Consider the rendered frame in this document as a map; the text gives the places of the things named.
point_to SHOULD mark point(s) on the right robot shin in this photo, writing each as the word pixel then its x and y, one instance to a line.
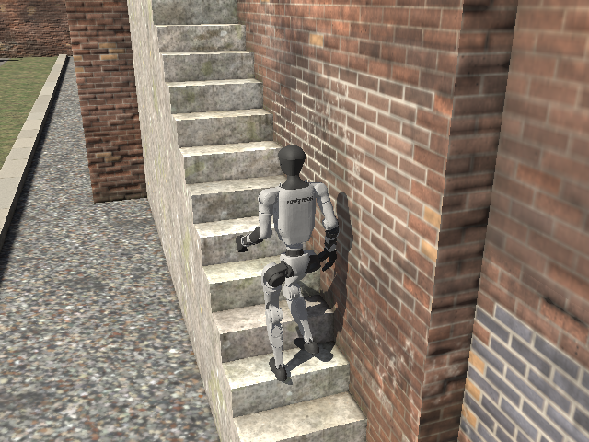
pixel 299 313

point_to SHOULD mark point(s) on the robot shin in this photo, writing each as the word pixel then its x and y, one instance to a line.
pixel 275 333
pixel 299 313

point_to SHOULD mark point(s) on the left robot hand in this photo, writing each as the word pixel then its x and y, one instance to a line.
pixel 240 247

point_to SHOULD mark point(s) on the right robot forearm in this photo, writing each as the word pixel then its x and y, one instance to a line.
pixel 331 238

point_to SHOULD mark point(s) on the left robot upper arm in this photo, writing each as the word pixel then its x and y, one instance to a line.
pixel 267 199

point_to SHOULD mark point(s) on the left robot shin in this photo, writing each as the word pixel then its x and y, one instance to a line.
pixel 275 333

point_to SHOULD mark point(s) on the right robot hand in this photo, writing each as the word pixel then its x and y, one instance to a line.
pixel 324 255

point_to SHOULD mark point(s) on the right robot upper arm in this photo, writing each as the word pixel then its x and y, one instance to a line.
pixel 325 205

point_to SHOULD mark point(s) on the left robot forearm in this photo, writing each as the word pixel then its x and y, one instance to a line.
pixel 252 238

